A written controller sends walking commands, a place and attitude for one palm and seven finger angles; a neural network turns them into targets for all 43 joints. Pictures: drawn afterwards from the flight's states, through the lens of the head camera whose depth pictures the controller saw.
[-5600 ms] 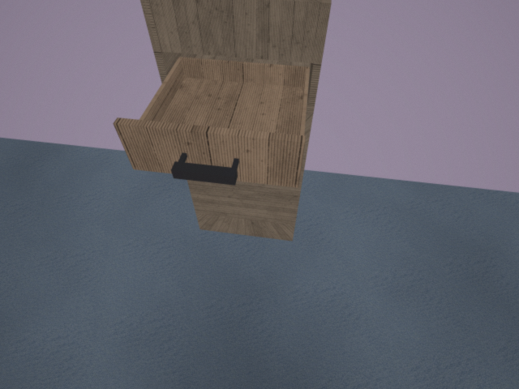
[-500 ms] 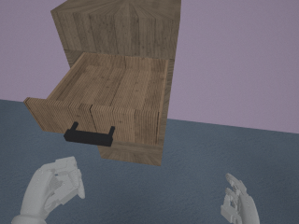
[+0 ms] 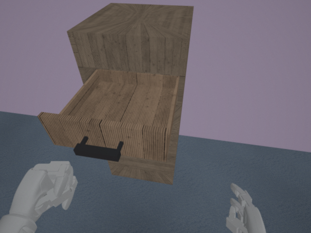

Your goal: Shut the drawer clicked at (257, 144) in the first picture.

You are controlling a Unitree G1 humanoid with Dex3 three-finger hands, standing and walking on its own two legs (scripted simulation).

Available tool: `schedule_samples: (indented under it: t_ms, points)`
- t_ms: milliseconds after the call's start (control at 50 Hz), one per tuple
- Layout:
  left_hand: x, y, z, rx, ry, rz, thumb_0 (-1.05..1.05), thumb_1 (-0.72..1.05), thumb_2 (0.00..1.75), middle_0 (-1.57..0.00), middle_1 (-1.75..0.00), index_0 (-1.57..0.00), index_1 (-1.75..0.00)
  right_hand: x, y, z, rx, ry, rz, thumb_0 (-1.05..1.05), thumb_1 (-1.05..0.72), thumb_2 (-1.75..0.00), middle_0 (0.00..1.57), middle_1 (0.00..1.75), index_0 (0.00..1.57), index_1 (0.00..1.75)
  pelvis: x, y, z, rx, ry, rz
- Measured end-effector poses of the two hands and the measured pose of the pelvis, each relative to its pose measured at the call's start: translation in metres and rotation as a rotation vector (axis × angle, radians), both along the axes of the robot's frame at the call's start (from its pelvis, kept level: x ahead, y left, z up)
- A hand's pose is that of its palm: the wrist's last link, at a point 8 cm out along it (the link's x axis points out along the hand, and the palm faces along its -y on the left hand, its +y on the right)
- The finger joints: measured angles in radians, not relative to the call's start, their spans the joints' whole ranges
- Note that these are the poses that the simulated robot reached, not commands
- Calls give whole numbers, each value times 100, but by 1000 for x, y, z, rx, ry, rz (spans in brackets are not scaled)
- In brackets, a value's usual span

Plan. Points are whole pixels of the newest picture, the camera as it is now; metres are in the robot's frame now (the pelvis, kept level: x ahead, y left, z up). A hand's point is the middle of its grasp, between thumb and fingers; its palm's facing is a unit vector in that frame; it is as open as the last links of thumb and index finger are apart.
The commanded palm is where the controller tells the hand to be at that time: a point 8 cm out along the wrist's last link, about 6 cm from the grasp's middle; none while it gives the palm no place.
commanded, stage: raise the hand and make a fist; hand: left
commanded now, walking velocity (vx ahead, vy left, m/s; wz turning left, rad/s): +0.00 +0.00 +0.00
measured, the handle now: (100, 146) +0.34 +0.21 +0.04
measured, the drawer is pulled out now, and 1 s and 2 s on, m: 0.30 0.30 0.30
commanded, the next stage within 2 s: bring the fist close to the handle in 0.24 s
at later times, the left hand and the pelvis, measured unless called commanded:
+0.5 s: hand (71, 193) +0.17 +0.19 +0.11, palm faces -0.01 -1.00 -0.08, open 3.3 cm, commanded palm +0.14 +0.24 +0.12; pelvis +0.00 -0.01 +0.00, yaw +0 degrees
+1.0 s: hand (92, 187) +0.21 +0.17 +0.07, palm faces -0.06 -1.00 -0.05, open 3.3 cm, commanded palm +0.19 +0.23 +0.07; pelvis -0.01 +0.00 -0.01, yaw +0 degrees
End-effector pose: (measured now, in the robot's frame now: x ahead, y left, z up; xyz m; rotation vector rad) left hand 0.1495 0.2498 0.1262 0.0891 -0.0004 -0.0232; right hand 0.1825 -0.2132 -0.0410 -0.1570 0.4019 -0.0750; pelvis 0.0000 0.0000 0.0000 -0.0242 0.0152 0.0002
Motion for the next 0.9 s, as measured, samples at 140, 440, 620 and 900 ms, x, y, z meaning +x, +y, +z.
schedule_samples:
  t_ms: [140, 440, 620, 900]
  points:
    - [-2, -1, -1, 7, 4, 1, 2, 89, 90, -140, -160, -140, -160, -7, -17, 2, -21, -13, -30, 2, -90, -90, 20, 30, 20, 30, -1, -5, 1, 2, -5, -2]
    - [-4, -4, -2, 2, -1, 12, 2, 89, 90, -140, -160, -140, -160, -3, -15, 2, 0, -41, -19, 2, -90, -90, 20, 30, 20, 30, -3, -10, 2, 6, -6, -2]
    - [6, -15, -21, -23, 15, -13, 2, 89, 90, -141, -160, -140, -160, -6, -15, -5, -21, -10, -4, 2, -90, -90, 20, 30, 20, 30, -6, -8, -1, 6, 8, 5]
    - [31, -21, -45, -31, 31, -33, 2, 90, 90, -140, -160, -140, -160, -30, -23, -27, -37, 122, -53, 2, -90, -90, 20, 30, 20, 30, -8, -3, -8, 9, 52, -3]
